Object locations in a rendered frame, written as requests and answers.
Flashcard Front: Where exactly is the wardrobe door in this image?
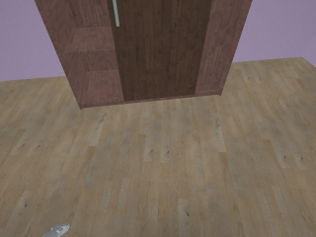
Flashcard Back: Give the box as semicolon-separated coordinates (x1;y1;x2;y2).
107;0;213;102
196;0;246;92

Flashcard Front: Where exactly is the left robot hand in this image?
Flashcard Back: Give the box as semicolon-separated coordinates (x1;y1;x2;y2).
42;223;70;237

